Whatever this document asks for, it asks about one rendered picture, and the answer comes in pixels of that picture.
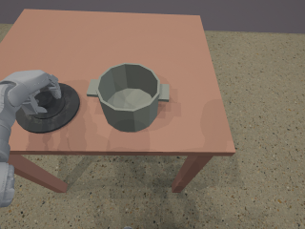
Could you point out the table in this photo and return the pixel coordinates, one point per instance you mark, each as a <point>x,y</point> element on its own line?
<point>77,45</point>

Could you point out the robot left upper arm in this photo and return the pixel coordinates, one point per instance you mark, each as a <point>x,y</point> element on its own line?
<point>7,181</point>

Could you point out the left robot forearm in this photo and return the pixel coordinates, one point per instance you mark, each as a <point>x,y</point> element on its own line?
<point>12,95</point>

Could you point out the lid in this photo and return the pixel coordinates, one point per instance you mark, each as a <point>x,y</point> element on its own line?
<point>57,116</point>

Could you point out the robot left hand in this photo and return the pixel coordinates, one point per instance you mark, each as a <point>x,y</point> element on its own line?
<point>34,80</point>

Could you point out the pot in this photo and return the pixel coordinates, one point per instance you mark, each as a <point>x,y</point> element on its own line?
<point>129,94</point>

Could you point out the knob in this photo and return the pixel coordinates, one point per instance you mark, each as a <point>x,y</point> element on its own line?
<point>46,99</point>

